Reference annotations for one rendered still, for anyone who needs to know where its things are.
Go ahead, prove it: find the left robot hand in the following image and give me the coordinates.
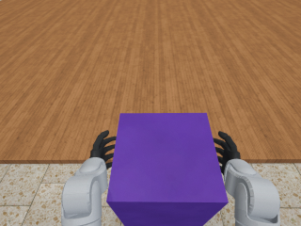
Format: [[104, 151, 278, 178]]
[[89, 130, 117, 170]]

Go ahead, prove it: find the left robot forearm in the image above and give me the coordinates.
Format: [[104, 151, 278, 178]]
[[61, 157, 108, 226]]

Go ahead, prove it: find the right robot forearm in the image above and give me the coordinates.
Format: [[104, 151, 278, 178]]
[[224, 158, 280, 226]]

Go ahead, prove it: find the right robot hand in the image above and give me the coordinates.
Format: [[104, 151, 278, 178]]
[[213, 131, 241, 176]]

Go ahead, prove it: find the carton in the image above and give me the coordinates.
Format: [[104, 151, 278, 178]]
[[106, 113, 229, 226]]

